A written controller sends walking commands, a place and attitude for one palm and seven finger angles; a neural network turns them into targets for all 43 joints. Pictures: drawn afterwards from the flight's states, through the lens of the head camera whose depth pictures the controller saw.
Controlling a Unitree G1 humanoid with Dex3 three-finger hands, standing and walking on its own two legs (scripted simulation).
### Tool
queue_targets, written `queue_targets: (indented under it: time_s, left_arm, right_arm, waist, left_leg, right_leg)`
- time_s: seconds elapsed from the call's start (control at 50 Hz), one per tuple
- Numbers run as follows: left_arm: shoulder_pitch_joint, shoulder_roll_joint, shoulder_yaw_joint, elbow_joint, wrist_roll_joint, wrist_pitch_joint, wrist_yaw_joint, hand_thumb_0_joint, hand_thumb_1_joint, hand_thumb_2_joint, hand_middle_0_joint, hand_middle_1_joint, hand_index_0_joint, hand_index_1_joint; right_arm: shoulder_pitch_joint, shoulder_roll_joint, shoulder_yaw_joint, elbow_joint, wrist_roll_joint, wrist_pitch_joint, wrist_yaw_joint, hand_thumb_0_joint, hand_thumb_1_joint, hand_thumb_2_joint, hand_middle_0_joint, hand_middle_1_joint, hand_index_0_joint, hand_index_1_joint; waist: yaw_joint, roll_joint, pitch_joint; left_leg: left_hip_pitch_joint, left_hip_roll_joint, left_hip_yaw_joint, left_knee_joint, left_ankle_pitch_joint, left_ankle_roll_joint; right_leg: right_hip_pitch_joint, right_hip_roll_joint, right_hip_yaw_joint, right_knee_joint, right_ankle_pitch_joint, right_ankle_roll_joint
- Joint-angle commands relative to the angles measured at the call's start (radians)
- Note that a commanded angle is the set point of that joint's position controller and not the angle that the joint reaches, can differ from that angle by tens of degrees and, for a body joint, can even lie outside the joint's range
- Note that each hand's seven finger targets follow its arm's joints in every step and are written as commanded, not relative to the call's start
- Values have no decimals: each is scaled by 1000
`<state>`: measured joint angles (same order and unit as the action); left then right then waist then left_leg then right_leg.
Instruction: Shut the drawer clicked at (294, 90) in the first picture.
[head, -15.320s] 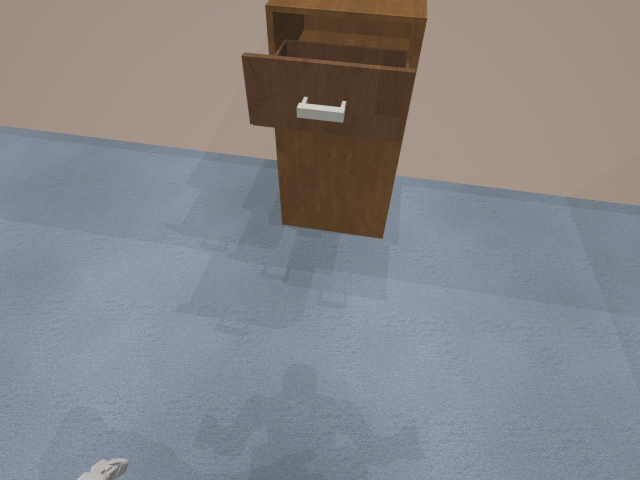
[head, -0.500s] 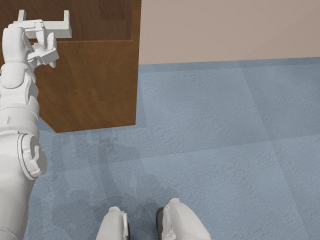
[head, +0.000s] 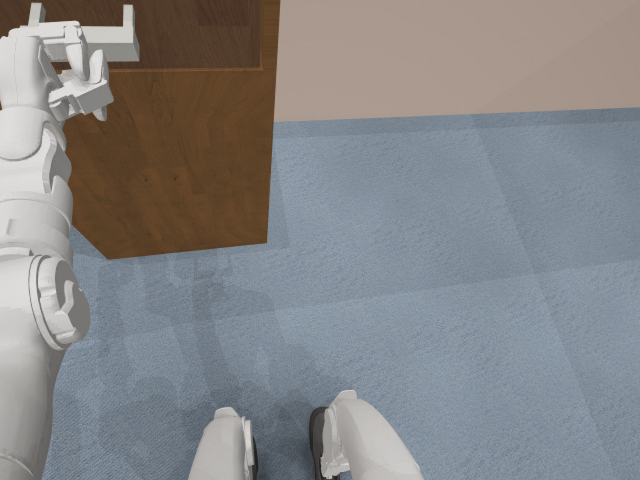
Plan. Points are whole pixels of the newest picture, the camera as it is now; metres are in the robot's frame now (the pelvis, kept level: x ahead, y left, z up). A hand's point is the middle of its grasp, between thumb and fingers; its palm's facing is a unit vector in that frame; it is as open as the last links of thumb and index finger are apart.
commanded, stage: pull the fist back off the drawer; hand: left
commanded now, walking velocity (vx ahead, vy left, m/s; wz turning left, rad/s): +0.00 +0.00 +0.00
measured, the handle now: (83, 29) +0.63 +0.21 +0.09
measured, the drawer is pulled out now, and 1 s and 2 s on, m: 0.00 0.00 0.00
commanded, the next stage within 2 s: draw the hand back to the body in 0.34 s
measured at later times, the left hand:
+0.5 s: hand (103, 88) +0.55 +0.18 +0.08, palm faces +0.07 -1.00 -0.03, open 3.1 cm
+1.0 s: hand (23, 173) +0.39 +0.20 +0.16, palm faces +0.09 -0.99 -0.12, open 3.3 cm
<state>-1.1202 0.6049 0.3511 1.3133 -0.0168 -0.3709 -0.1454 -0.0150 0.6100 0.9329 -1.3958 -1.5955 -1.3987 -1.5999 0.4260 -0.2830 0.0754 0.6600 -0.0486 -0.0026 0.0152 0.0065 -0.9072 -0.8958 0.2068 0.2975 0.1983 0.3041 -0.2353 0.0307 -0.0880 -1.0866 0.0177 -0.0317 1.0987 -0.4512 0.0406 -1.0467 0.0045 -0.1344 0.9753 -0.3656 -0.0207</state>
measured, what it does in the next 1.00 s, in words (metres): rises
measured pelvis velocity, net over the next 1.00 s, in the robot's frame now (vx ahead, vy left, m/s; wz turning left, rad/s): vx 0.06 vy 0.00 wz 0.00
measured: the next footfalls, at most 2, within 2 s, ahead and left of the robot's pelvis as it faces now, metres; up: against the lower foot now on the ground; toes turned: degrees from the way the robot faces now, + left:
none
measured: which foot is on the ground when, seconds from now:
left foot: down 0.00-1.00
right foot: down 0.00-1.00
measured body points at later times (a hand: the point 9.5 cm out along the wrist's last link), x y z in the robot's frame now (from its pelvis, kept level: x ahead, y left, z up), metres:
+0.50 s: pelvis +0.05 +0.00 +0.02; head +0.18 +0.02 +0.45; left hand +0.54 +0.24 +0.08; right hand +0.05 -0.26 -0.09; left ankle +0.03 +0.09 -0.66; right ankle +0.05 -0.12 -0.66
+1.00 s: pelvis +0.06 +0.00 +0.06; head +0.09 -0.01 +0.51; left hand +0.38 +0.25 +0.17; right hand +0.23 -0.24 -0.03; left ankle +0.03 +0.09 -0.66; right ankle +0.05 -0.12 -0.66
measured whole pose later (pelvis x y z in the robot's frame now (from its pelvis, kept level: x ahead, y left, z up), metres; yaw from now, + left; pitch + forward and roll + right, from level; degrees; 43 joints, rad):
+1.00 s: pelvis +0.06 +0.00 +0.06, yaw +0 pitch +8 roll -2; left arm -0.10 0.29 0.20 0.21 -0.18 -0.16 -0.12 0.01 0.90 0.90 -1.40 -1.60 -1.40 -1.60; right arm 0.22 -0.26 0.02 0.55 0.05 -0.02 -0.03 0.01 -0.91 -0.90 0.20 0.30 0.20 0.30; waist 0.00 0.05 -0.09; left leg -0.43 -0.01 0.01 0.72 -0.42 0.04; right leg -0.44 0.00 -0.07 0.66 -0.36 -0.01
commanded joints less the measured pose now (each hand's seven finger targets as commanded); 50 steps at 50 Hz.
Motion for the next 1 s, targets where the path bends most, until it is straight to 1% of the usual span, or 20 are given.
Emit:
queue_targets:
  time_s: [0.0,0.06,0.18,0.22,0.26,0.32,0.38,0.42,0.44,0.48,0.52,0.58,0.64,0.7,0.76,0.8,0.86,0.92,0.94,0.98]
  left_arm:
    - [-534,158,28,-273,-29,-64,23,0,900,900,-1400,-1600,-1400,-1600]
    - [-452,195,68,-274,-34,-66,20,0,900,900,-1400,-1600,-1400,-1600]
    - [-272,123,58,-373,-57,-90,11,0,900,900,-1400,-1600,-1400,-1600]
    - [-194,154,98,-395,-69,-94,12,0,900,900,-1400,-1600,-1400,-1600]
    - [-177,170,107,-392,-62,-97,16,0,900,900,-1400,-1600,-1400,-1600]
    - [-188,129,66,-403,-50,-99,17,0,900,900,-1400,-1600,-1400,-1600]
    - [-127,113,85,-454,-67,-116,12,0,900,900,-1400,-1600,-1400,-1600]
    - [-115,97,79,-444,-80,-112,4,0,900,900,-1400,-1600,-1400,-1600]
    - [-65,99,94,-474,-90,-109,1,0,900,900,-1400,-1600,-1400,-1600]
    - [57,102,103,-626,-111,-108,-8,0,900,900,-1400,-1600,-1400,-1600]
    - [207,83,95,-788,-139,-94,-16,0,900,900,-1400,-1600,-1400,-1600]
    - [426,-5,42,-910,-179,-42,-25,0,900,900,-1400,-1600,-1400,-1600]
    - [530,-56,27,-953,-218,30,-24,0,900,900,-1400,-1600,-1400,-1600]
    - [553,-104,-13,-1054,-228,58,-13,0,900,900,-1400,-1600,-1400,-1600]
    - [646,-144,-51,-1163,-234,75,-14,0,900,900,-1400,-1600,-1400,-1600]
    - [650,-146,-68,-1235,-230,90,-26,0,900,900,-1400,-1600,-1400,-1600]
    - [651,-134,-73,-1301,-229,109,-33,0,900,900,-1400,-1600,-1400,-1600]
    - [741,-135,-44,-1310,-242,143,-34,0,900,900,-1400,-1600,-1400,-1600]
    - [763,-38,-80,-1388,-112,162,67,0,900,900,-1400,-1600,-1400,-1600]
    - [861,-141,-122,-1397,-105,204,140,0,900,900,-1400,-1600,-1400,-1600]
  right_arm:
    - [196,-205,-75,-41,0,0,-6,0,-900,-900,200,300,200,300]
    - [194,-200,-74,-56,4,13,-5,0,-900,-900,200,300,200,300]
    - [168,-181,-86,-92,13,37,5,0,-900,-900,200,300,200,300]
    - [161,-180,-91,-103,17,48,5,0,-900,-900,200,300,200,300]
    - [157,-176,-90,-103,22,59,2,0,-900,-900,200,300,200,300]
    - [150,-165,-94,-101,27,67,2,0,-900,-900,200,300,200,300]
    - [150,-164,-106,-105,26,73,1,0,-900,-900,200,300,200,300]
    - [145,-159,-106,-99,29,77,0,0,-900,-900,200,300,200,300]
    - [143,-159,-110,-109,32,78,2,0,-900,-900,200,300,200,300]
    - [124,-153,-117,-140,42,77,3,0,-900,-900,200,300,200,300]
    - [99,-138,-121,-170,53,68,7,0,-900,-900,200,300,200,300]
    - [68,-120,-123,-192,72,47,10,0,-900,-900,200,300,200,300]
    - [15,-126,-123,-194,91,30,-1,0,-900,-900,200,300,200,300]
    - [-42,-117,-116,-201,100,6,-16,0,-900,-900,200,300,200,300]
    - [-57,-113,-120,-206,97,-21,-24,0,-900,-900,200,300,200,300]
    - [-71,-107,-116,-202,95,-38,-27,0,-900,-900,200,300,200,300]
    - [-116,-106,-108,-208,95,-62,-40,0,-900,-900,200,300,200,300]
    - [-167,-102,-97,-225,97,-81,-49,0,-900,-900,200,300,200,300]
    - [-228,-97,-104,-236,94,-66,-60,0,-900,-900,200,300,200,300]
    - [-256,-78,-91,-249,95,-61,-71,0,-900,-900,200,300,200,300]
  waist:
    - [-50,211,-493]
    - [-23,166,-488]
    - [32,173,-516]
    - [55,114,-520]
    - [54,95,-481]
    - [45,102,-427]
    - [67,130,-513]
    - [65,107,-502]
    - [86,89,-524]
    - [135,182,-626]
    - [170,189,-680]
    - [176,97,-586]
    - [168,13,-424]
    - [157,54,-312]
    - [167,55,-334]
    - [171,116,-357]
    - [173,89,-310]
    - [203,38,-288]
    - [246,36,-271]
    - [230,-2,-184]
  left_leg:
    - [480,17,-102,-184,147,-16]
    - [437,11,-75,-183,169,-8]
    - [515,13,-47,-201,298,-15]
    - [482,9,-27,-202,328,-10]
    - [448,7,-16,-202,334,-5]
    - [444,7,-10,-208,344,-6]
    - [550,12,-14,-200,489,-16]
    - [536,13,-10,-194,511,-19]
    - [546,12,-8,-204,526,-18]
    - [664,16,-8,-220,687,-29]
    - [736,23,-10,-238,817,-38]
    - [698,30,7,-277,850,-21]
    - [640,20,28,-338,645,-10]
    - [672,16,27,-382,577,-14]
    - [758,25,16,-376,766,-21]
    - [824,28,2,-382,827,-38]
    - [832,25,-15,-410,732,-45]
    - [813,12,-11,-448,626,-42]
    - [847,4,3,-490,587,-21]
    - [831,3,8,-539,481,-22]
  right_leg:
    - [131,32,85,-125,23,-7]
    - [213,36,95,-135,37,-7]
    - [286,42,93,-140,134,-8]
    - [362,42,104,-143,191,-4]
    - [384,40,111,-142,225,-3]
    - [376,39,113,-142,243,-1]
    - [390,40,105,-128,330,-4]
    - [403,39,107,-127,358,-1]
    - [440,39,106,-130,377,-1]
    - [506,37,110,-138,465,-5]
    - [587,33,111,-156,562,-6]
    - [671,25,112,-192,667,0]
    - [687,27,100,-244,573,10]
    - [662,26,93,-280,486,5]
    - [690,21,88,-279,578,7]
    - [689,14,86,-281,586,9]
    - [686,14,78,-298,498,3]
    - [736,8,74,-322,458,1]
    - [783,-20,116,-380,417,-11]
    - [791,-16,109,-417,364,-9]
